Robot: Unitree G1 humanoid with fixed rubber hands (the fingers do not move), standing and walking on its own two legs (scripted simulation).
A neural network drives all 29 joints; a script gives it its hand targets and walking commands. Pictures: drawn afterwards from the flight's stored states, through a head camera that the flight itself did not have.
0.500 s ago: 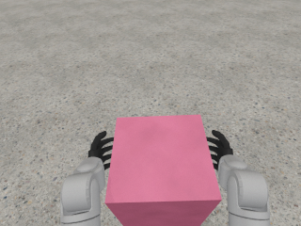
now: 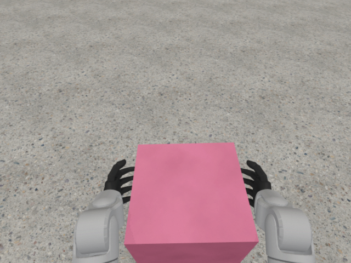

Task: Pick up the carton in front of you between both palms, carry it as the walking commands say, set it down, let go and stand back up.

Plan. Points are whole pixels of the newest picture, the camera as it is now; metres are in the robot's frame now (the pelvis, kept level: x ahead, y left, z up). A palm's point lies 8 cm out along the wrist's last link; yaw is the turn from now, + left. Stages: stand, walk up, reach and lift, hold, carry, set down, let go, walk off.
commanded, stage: carry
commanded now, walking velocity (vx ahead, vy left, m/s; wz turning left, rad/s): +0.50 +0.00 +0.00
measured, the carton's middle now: (187, 211) +0.26 -0.01 -0.01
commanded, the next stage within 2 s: none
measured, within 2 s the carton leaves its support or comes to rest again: neither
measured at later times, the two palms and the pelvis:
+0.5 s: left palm (139, 94) +0.58 +0.12 +0.09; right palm (237, 96) +0.59 -0.18 +0.08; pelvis +0.31 -0.04 +0.00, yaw +3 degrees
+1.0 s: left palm (143, 78) +0.69 +0.12 +0.07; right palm (230, 82) +0.69 -0.18 +0.07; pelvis +0.42 -0.02 -0.01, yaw -1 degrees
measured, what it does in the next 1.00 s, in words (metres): walks ahead: right foot, then left foot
